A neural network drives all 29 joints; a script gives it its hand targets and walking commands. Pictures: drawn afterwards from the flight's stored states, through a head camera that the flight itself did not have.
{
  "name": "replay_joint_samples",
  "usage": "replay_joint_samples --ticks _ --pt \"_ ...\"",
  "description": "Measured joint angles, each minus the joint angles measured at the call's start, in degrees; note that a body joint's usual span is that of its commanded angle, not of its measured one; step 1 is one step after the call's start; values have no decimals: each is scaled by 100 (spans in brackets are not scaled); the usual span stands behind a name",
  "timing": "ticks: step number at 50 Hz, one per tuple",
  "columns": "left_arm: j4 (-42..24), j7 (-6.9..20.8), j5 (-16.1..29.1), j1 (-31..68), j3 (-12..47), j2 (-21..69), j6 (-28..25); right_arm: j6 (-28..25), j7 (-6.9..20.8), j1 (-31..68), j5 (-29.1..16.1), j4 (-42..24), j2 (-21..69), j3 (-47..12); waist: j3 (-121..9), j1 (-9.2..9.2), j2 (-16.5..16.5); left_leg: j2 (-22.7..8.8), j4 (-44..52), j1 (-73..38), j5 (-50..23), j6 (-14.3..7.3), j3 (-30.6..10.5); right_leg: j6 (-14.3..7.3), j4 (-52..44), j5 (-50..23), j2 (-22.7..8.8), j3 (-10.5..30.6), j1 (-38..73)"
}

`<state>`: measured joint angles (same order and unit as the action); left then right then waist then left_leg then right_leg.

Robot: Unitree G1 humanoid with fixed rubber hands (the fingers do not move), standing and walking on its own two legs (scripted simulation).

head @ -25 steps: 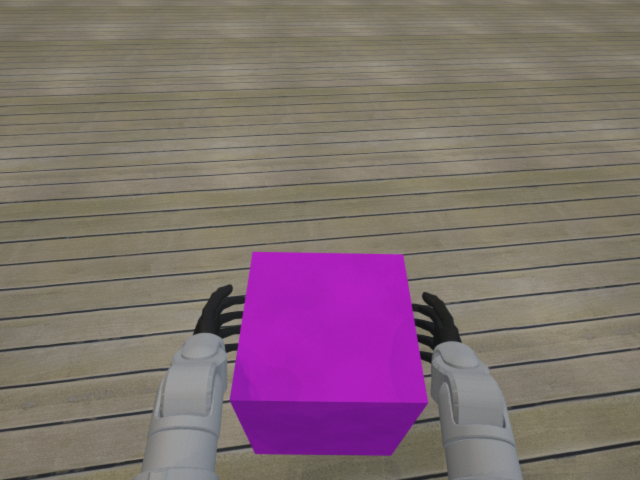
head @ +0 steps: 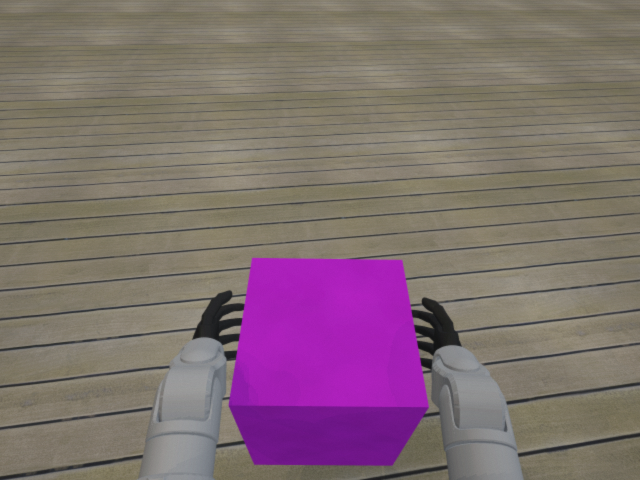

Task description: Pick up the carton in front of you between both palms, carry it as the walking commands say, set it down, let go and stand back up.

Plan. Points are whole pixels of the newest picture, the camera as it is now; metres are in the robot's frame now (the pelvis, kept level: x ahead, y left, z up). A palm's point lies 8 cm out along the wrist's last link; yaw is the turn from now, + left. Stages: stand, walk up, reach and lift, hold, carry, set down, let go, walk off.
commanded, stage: carry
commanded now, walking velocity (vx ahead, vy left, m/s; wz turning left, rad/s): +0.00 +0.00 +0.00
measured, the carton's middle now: (325, 366) +0.31 +0.00 -0.04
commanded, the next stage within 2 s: hold in 0.64 s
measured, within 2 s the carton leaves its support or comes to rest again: neither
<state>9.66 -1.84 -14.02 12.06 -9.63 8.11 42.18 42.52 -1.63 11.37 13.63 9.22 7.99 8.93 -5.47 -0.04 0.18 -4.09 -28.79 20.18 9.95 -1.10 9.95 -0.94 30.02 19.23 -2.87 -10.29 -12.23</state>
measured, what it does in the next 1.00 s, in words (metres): stands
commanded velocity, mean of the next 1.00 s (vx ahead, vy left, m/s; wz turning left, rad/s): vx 0.00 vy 0.00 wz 0.00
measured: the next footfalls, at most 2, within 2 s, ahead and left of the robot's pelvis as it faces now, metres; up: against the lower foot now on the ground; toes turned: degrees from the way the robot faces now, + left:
none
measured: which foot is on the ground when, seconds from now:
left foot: down 0.00-1.00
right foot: down 0.00-1.00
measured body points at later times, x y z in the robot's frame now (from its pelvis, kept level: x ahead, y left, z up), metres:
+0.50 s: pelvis -0.01 -0.01 +0.00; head -0.03 -0.01 +0.45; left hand +0.29 +0.14 +0.03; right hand +0.29 -0.16 +0.03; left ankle +0.06 +0.11 -0.73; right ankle -0.04 -0.10 -0.73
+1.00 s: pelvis -0.02 +0.01 +0.01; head -0.05 +0.03 +0.46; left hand +0.30 +0.11 +0.04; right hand +0.25 -0.19 +0.04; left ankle +0.06 +0.13 -0.73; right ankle -0.04 -0.10 -0.73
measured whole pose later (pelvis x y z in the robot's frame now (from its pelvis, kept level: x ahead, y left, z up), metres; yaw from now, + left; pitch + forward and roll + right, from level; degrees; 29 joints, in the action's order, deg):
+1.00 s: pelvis -0.02 +0.01 +0.01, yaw -9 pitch -8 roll +0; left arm 14.2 -1.1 -16.9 15.0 -11.5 8.7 41.3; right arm 40.3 -0.5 13.9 14.9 14.9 8.4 12.0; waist 2.2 0.3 1.5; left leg -0.1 -22.2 6.6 8.1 0.8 -1.8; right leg -0.6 23.5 13.7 1.3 2.3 -2.2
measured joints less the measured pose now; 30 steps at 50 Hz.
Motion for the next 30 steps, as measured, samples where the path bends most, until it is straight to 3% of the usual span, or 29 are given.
replay_joint_samples --ticks 30 --pt "-13 -4 4 8 0 2 11 17 3 9 17 -22 1 -1 33 -3 -3 -82 8 61 -96 89 -42 -102 86 -10 66 -25 -100"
